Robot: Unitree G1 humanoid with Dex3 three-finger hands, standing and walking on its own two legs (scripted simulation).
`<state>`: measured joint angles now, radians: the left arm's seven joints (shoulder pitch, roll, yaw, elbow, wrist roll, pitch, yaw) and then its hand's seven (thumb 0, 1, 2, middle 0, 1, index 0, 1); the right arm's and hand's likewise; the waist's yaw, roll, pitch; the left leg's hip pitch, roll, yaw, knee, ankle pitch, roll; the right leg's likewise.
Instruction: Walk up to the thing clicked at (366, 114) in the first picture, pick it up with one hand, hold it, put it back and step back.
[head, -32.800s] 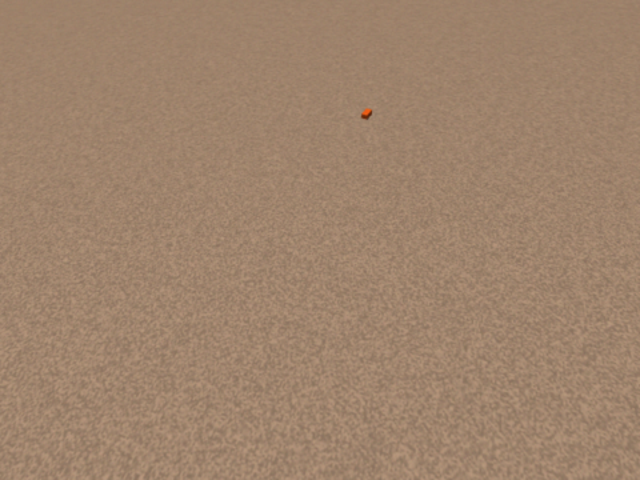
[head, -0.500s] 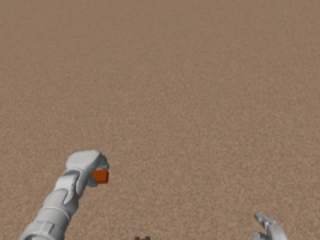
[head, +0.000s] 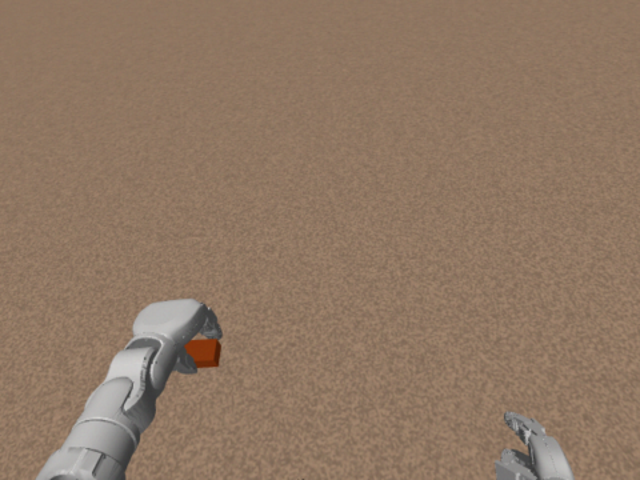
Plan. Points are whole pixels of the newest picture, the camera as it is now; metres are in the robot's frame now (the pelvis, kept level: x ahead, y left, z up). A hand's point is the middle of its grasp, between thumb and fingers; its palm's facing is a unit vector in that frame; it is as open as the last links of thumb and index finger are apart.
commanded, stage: hold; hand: left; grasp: from above
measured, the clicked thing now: (196, 353) +0.31 +0.22 -0.07
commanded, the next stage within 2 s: crouch in 0.58 s
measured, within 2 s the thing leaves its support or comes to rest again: neither
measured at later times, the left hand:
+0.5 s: hand (180, 352) +0.29 +0.22 -0.03, palm faces -0.45 -0.05 -0.89, open 6.3 cm
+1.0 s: hand (188, 367) +0.29 +0.23 -0.07, palm faces -0.47 -0.03 -0.88, open 6.3 cm
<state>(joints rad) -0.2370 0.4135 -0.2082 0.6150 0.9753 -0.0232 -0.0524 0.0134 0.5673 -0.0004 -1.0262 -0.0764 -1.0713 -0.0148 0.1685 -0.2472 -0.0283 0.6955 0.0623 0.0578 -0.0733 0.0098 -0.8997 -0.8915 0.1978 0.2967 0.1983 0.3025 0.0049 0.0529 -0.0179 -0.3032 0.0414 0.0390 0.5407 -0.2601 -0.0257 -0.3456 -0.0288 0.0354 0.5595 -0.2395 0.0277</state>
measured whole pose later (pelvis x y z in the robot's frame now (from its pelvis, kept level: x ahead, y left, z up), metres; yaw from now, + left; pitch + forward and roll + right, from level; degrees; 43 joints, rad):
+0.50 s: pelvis +0.00 +0.00 +0.00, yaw +0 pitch +1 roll +1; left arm -0.23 0.41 -0.21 0.60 0.98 -0.03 -0.06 0.01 0.57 0.00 -1.02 -0.09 -1.06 -0.02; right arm 0.16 -0.24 -0.03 0.69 0.06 0.07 -0.08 0.01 -0.90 -0.89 0.20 0.30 0.20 0.30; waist 0.01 0.05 -0.01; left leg -0.27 0.04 0.04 0.50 -0.25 -0.02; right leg -0.31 -0.03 0.03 0.52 -0.23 0.03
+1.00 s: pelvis +0.00 +0.00 -0.01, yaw +1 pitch +4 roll +1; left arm -0.29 0.40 -0.18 0.81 1.05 -0.10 0.08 0.01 0.57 0.00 -1.02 -0.09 -1.06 -0.04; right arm 0.17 -0.24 -0.04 0.70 0.04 0.07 -0.06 0.01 -0.89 -0.89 0.20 0.30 0.20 0.30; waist -0.02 0.02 -0.02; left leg -0.40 0.04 0.02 0.60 -0.28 -0.03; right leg -0.44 -0.03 0.02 0.62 -0.26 0.03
